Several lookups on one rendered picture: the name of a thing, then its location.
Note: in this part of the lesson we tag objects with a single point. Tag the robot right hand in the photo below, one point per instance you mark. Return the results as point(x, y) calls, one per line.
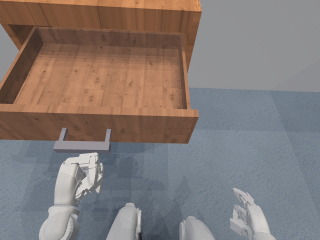
point(252, 220)

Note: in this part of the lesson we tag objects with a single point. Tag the left robot thigh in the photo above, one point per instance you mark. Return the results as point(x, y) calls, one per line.
point(126, 225)

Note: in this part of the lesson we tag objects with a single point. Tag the robot thigh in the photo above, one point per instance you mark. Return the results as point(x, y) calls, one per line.
point(194, 229)
point(126, 225)

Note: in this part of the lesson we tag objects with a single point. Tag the robot left forearm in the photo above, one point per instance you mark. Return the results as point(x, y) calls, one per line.
point(61, 223)

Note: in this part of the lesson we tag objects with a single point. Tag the drawer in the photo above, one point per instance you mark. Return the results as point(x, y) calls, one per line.
point(90, 80)

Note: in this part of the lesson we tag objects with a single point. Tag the right robot thigh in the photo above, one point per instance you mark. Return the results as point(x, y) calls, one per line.
point(194, 229)

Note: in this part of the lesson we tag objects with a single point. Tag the robot left hand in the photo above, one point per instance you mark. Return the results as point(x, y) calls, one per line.
point(85, 169)

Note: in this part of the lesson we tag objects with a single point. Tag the handle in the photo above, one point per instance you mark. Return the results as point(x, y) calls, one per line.
point(100, 147)

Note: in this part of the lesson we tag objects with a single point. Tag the cabinet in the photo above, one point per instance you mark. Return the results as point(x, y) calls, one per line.
point(18, 17)

